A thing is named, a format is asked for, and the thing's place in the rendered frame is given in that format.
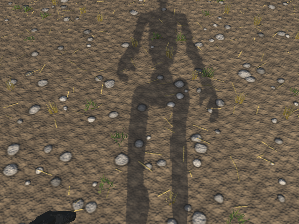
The robot left hand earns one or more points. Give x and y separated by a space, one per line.
59 217

